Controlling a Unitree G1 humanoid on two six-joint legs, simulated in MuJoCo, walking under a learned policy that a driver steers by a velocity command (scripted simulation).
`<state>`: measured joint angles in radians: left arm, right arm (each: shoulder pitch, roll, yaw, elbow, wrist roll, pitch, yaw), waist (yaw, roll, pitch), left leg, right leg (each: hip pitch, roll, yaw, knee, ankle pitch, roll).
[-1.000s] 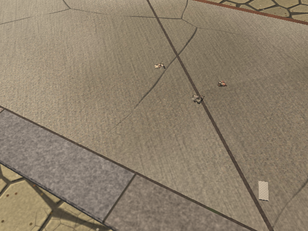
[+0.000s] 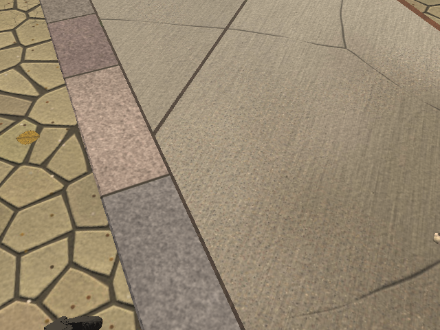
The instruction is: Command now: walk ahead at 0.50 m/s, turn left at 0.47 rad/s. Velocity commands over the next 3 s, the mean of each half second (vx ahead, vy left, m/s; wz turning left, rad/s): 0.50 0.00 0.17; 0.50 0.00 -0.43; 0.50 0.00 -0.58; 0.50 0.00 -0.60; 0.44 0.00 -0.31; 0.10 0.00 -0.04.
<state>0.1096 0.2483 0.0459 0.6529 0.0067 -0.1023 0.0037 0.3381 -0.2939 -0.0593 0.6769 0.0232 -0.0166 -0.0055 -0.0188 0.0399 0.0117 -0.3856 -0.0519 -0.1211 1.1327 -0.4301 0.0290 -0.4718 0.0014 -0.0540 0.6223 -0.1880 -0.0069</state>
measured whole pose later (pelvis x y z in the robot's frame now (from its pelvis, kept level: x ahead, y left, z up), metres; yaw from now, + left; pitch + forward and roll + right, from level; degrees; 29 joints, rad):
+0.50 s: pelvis +0.23 +0.07 +0.03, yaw +3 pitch +1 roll -1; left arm 0.21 0.30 0.06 0.80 -0.04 -0.07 -0.02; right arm 0.33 -0.23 -0.05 0.71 -0.01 -0.08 0.02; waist -0.03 -0.06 -0.01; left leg -0.20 -0.03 0.05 0.38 -0.22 0.06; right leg -0.57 -0.07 0.03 1.12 -0.24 -0.04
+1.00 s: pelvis +0.52 +0.03 +0.02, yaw -14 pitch +1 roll -2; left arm 0.21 0.29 0.07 0.71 -0.01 -0.05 -0.03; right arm 0.22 -0.27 -0.04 0.71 0.00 -0.11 -0.01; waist 0.01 0.01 0.06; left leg -0.46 0.05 -0.08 1.21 -0.37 -0.02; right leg -0.34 0.16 0.00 0.45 -0.13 -0.13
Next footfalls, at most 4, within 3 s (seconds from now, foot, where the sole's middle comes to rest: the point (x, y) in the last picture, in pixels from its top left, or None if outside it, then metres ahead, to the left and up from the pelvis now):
0.30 left None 0.26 0.15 -0.75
0.84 right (239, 287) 0.61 -0.04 -0.75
1.30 left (195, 209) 0.90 0.10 -0.75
1.82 right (300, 189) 0.98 -0.28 -0.75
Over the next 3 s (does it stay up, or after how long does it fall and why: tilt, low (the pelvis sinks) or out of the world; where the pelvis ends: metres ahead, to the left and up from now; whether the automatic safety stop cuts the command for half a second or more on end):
stays up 1.23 -0.46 0.02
